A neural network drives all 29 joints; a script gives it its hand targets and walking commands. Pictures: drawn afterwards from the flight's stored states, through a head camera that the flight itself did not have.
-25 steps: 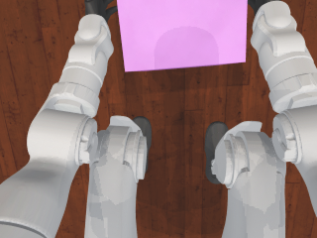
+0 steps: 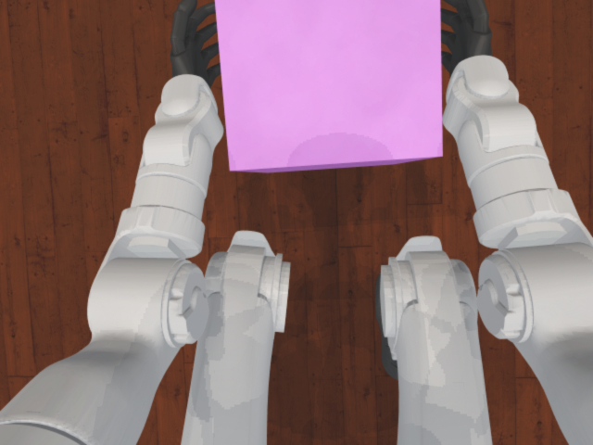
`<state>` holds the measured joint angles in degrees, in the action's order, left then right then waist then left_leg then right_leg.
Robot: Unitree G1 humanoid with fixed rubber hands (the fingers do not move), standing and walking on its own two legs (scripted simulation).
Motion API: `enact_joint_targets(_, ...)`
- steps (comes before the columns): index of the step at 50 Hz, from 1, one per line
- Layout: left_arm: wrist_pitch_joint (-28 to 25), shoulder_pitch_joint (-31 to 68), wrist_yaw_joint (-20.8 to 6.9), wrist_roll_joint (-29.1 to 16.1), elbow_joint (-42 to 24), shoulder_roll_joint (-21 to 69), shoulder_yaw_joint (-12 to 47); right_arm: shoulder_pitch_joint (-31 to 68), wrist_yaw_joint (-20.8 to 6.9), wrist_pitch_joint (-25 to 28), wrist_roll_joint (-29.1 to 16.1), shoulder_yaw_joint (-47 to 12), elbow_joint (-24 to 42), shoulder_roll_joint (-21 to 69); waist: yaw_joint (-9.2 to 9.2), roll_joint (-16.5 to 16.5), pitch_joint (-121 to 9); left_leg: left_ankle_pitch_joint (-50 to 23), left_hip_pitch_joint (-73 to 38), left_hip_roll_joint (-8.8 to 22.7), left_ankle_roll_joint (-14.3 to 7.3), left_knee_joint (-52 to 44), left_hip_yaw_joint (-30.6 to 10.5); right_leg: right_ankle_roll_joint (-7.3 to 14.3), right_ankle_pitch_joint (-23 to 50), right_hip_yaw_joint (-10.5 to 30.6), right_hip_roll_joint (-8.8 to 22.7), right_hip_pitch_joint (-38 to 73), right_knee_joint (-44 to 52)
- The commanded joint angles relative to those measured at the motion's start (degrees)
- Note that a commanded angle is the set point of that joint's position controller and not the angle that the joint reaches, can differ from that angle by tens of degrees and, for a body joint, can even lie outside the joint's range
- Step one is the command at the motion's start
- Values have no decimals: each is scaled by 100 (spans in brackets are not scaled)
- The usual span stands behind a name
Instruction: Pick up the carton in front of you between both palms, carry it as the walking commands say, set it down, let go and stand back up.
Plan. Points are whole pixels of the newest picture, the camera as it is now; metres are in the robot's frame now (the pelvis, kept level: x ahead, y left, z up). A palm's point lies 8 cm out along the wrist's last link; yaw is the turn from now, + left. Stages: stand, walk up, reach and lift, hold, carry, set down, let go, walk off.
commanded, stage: reach and lift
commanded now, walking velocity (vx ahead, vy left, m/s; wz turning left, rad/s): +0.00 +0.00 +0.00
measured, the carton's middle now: (327, 89) +0.51 +0.01 -0.18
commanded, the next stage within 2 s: none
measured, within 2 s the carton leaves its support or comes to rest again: neither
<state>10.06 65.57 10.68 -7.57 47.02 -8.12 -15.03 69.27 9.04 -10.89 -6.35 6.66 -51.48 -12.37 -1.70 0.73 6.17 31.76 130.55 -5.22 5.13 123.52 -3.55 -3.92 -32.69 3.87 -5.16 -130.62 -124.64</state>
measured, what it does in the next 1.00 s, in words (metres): rises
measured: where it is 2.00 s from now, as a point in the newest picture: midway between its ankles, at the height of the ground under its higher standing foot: (327, 336)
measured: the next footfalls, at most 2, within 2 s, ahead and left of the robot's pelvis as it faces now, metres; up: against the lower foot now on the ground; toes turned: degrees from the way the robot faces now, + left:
none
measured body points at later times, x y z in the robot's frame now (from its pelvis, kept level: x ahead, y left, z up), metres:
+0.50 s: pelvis +0.01 +0.00 +0.13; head +0.25 +0.00 +0.51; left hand +0.49 +0.16 +0.07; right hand +0.49 -0.15 +0.06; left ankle +0.12 +0.13 -0.34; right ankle +0.11 -0.13 -0.34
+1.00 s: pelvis +0.06 +0.00 +0.27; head +0.19 +0.00 +0.70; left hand +0.45 +0.15 +0.23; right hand +0.45 -0.15 +0.23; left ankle +0.12 +0.13 -0.34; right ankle +0.11 -0.13 -0.34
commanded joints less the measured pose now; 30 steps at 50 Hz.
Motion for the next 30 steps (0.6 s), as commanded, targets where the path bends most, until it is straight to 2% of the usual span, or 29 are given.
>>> enact_joint_targets(1,274,3891,-1681,-76,-1552,6180,2640,3516,-1549,-143,-177,-2110,1756,6579,-64,-378,-8305,-1758,-4048,-479,-216,-1353,1085,220,1782,-959,-489,4309,1491)
enact_joint_targets(4,540,3527,-1813,393,-916,6328,2196,3131,-1673,-406,242,-1643,1079,6779,-96,-373,-6961,-843,-3478,-473,-291,-1803,1051,247,871,-942,-480,3653,1974)
enact_joint_targets(6,654,3397,-1893,690,-551,6389,1846,2983,-1745,-507,551,-1246,693,6818,-90,-353,-6467,-533,-3307,-471,-340,-2078,1024,281,538,-900,-483,3500,2254)
enact_joint_targets(9,701,3335,-1971,973,-319,6445,1510,2941,-1810,-537,867,-823,467,6832,-62,-299,-6382,-515,-3406,-479,-361,-2412,985,311,496,-858,-503,3601,2573)
enact_joint_targets(14,737,3158,-2051,1170,-213,6606,1344,2813,-1867,-546,1097,-596,396,6886,-10,-224,-6647,-627,-3847,-492,-335,-2872,942,312,605,-822,-512,3976,3047)
enact_joint_targets(19,827,2813,-2118,1145,-335,6873,1552,2529,-1931,-624,1070,-797,633,7130,14,-204,-7079,-864,-4442,-494,-321,-3285,909,279,828,-823,-511,4548,3440)
enact_joint_targets(25,904,2329,-2135,902,-719,7170,2136,2120,-1987,-696,788,-1397,1153,7427,1,-191,-7490,-1359,-5296,-501,-280,-3701,816,223,1285,-805,-537,5215,3820)
enact_joint_targets(30,935,1836,-2107,737,-914,7309,2529,1662,-1982,-731,615,-1781,1402,7555,9,-175,-7351,-1528,-5888,-509,-253,-4103,714,197,1448,-751,-550,5727,4209)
